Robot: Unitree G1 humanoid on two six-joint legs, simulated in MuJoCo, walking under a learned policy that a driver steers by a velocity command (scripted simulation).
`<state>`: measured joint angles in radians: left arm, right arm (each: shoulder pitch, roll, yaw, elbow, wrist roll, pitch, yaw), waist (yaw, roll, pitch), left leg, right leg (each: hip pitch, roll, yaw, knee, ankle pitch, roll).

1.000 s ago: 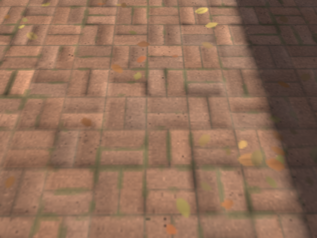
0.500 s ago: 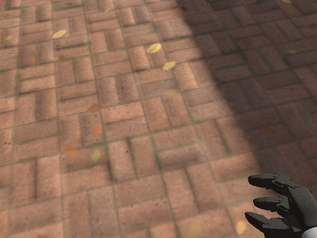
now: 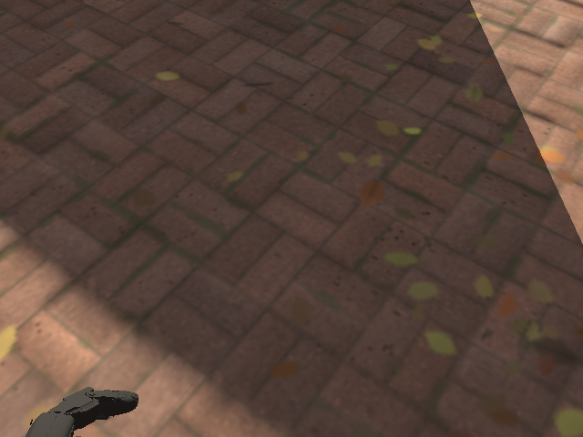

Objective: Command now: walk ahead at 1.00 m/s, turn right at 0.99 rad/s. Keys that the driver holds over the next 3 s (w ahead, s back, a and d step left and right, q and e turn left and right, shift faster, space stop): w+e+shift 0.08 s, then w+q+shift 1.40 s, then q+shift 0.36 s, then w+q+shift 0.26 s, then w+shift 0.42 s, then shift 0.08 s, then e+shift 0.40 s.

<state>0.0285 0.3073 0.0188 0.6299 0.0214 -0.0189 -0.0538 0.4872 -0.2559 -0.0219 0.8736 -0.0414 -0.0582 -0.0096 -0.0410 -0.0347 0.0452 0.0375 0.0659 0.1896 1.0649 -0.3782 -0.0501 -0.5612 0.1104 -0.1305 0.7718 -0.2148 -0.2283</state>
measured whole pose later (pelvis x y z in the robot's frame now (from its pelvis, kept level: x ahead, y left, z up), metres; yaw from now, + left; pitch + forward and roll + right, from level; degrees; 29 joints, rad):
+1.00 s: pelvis +0.97 +0.07 +0.05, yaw +26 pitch +2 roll -2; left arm 0.31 0.32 0.04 0.76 0.04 -0.10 0.02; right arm 0.21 -0.39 -0.08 0.74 -0.03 0.00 0.05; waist 0.02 0.06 0.00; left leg -0.58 0.01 0.01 1.27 -0.29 0.09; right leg -0.18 -0.03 -0.12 0.44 -0.28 0.02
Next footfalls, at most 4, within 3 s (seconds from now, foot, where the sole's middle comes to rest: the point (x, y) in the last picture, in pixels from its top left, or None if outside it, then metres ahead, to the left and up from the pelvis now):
0.40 left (243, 372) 0.60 0.11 -0.73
0.82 right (302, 224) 1.03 -0.05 -0.73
1.26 left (177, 155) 1.31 0.32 -0.73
1.64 right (136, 76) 1.70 0.50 -0.73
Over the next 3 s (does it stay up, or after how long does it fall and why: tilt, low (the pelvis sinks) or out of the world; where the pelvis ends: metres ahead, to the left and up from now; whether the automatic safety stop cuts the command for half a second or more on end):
stays up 1.47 1.21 0.03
